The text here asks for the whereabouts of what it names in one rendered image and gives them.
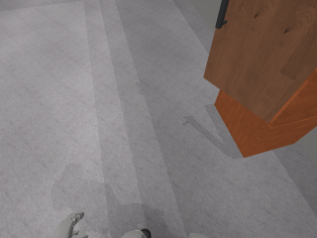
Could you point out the robot left foot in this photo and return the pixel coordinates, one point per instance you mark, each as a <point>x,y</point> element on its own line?
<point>147,232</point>

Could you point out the cupboard door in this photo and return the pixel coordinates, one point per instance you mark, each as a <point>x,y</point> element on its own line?
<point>264,52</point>

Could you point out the robot left hand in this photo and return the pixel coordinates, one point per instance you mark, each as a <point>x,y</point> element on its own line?
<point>65,228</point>

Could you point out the handle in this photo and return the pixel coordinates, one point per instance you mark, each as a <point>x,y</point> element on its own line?
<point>221,15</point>

